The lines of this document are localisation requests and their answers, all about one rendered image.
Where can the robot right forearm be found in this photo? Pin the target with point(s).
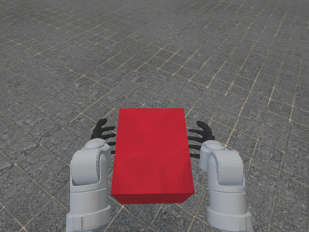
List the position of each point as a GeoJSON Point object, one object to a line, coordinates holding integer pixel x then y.
{"type": "Point", "coordinates": [227, 210]}

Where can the robot left hand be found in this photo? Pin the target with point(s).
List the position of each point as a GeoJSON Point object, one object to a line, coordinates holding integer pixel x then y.
{"type": "Point", "coordinates": [98, 131]}

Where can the robot left forearm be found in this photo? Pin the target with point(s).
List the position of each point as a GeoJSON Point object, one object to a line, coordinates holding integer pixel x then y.
{"type": "Point", "coordinates": [89, 209]}

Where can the robot right hand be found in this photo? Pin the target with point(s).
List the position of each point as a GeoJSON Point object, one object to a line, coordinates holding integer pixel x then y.
{"type": "Point", "coordinates": [206, 133]}

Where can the carton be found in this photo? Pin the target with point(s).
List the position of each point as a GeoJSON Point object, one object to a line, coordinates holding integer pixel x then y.
{"type": "Point", "coordinates": [152, 162]}

